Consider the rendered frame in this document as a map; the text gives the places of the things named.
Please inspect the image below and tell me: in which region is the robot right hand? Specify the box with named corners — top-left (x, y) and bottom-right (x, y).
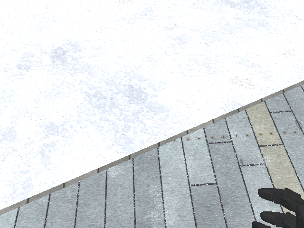
top-left (252, 187), bottom-right (304, 228)

